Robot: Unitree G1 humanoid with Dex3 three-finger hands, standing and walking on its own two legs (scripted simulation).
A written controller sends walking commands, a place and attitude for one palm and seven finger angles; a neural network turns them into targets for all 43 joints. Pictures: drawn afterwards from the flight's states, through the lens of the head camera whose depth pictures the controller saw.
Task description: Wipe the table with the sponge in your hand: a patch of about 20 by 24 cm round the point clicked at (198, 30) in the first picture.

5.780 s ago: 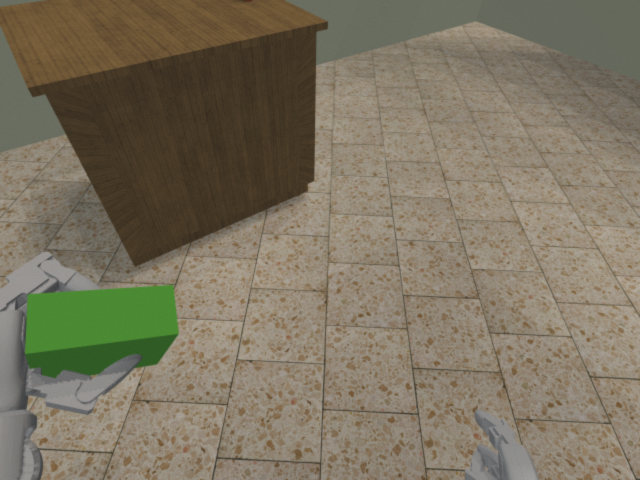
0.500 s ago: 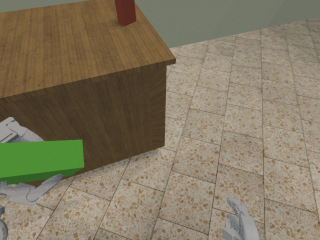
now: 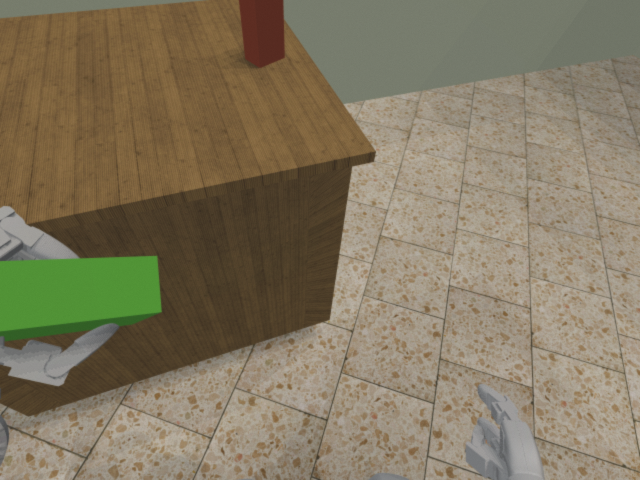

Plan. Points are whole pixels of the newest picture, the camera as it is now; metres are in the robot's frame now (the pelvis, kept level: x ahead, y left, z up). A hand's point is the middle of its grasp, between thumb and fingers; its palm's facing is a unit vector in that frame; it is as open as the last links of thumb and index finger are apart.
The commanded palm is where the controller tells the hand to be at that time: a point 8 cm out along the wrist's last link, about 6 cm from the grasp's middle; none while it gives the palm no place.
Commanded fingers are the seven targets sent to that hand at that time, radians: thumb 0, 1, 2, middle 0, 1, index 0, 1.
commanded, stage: take the last steps up to it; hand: left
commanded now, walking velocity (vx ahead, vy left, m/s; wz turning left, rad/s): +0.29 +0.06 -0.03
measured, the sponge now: (97, 298) +0.24 +0.22 +0.16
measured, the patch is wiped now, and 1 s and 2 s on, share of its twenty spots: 0.00 0.00 0.00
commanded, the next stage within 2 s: come to a stop and stand still in 0.72 s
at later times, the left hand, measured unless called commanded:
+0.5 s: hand (127, 228) +0.31 +0.21 +0.18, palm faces +0.37 -0.81 -0.45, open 9.3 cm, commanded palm +0.25 +0.26 +0.19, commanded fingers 0.00 0.10 1.30 -1.20 -1.60 -1.20 -1.60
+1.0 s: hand (162, 179) +0.39 +0.20 +0.17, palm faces +0.37 -0.80 -0.47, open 9.3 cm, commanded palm +0.32 +0.25 +0.19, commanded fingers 0.00 0.10 1.30 -1.20 -1.60 -1.20 -1.60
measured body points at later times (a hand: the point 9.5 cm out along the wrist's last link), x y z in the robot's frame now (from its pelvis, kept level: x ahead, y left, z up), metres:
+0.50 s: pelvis +0.09 -0.02 +0.01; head +0.13 -0.02 +0.46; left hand +0.29 +0.25 +0.20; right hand +0.26 -0.27 -0.08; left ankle +0.13 +0.12 -0.70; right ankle +0.10 -0.10 -0.73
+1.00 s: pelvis +0.16 -0.03 +0.00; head +0.19 -0.06 +0.45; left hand +0.36 +0.24 +0.20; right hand +0.32 -0.24 -0.11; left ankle +0.14 +0.10 -0.69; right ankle +0.18 -0.11 -0.73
